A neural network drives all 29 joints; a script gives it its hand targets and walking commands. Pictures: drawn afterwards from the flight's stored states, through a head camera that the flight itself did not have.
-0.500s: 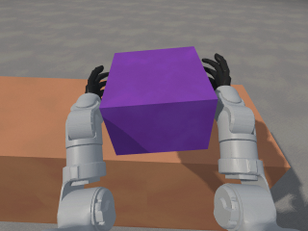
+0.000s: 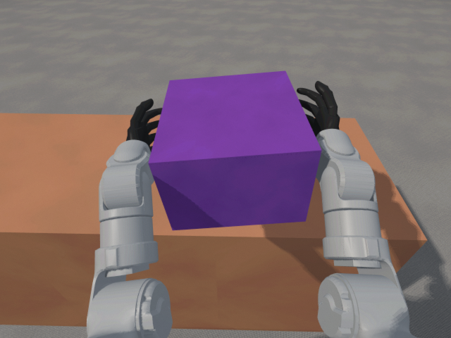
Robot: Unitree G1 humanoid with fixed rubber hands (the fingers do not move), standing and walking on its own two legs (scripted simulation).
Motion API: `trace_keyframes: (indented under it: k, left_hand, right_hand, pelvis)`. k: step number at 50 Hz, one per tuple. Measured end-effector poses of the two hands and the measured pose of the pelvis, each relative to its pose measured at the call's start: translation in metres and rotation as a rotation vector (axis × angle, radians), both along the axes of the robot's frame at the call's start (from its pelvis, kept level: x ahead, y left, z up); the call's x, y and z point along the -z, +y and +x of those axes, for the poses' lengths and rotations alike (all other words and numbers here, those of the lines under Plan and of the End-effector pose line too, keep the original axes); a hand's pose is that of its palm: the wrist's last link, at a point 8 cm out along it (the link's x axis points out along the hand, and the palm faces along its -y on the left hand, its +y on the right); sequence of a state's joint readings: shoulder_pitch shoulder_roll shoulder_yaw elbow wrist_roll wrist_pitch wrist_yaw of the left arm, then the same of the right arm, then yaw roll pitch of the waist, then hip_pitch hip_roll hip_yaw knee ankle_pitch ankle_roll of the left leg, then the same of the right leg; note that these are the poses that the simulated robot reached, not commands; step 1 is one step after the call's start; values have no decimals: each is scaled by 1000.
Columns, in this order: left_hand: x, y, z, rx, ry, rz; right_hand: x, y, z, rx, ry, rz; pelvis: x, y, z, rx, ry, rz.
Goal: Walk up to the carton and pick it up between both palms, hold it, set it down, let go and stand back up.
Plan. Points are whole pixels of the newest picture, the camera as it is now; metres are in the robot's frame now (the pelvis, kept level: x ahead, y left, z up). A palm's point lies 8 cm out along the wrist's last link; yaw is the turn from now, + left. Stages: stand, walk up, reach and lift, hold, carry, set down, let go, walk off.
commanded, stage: hold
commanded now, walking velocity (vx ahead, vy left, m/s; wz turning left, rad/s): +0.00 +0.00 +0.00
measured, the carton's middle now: (232, 145) +0.38 +0.00 +0.20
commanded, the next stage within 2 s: none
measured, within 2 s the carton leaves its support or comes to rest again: neither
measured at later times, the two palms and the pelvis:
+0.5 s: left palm (131, 148) +0.37 +0.16 +0.20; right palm (316, 125) +0.39 -0.13 +0.23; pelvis +0.01 -0.01 +0.00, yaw +1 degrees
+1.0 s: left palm (134, 146) +0.39 +0.17 +0.19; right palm (312, 125) +0.40 -0.13 +0.22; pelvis +0.01 +0.00 +0.00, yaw +1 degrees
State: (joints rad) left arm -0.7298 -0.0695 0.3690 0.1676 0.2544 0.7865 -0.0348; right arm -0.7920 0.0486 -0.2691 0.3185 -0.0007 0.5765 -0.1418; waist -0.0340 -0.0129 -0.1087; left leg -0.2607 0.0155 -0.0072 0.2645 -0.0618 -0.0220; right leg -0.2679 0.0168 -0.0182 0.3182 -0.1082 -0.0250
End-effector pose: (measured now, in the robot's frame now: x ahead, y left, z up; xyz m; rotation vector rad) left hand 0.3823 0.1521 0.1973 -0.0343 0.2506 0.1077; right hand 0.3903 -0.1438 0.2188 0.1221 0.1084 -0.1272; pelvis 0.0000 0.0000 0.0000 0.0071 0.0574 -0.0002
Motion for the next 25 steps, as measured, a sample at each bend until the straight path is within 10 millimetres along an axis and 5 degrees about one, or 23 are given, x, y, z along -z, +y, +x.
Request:
trace_keyframes:
  k: [25]
  left_hand:
    - [-3,12,-10,-29,-10,-32]
  right_hand:
    - [-12,13,2,-40,-20,-1]
  pelvis:
    - [-1,-7,6,-16,-22,-1]
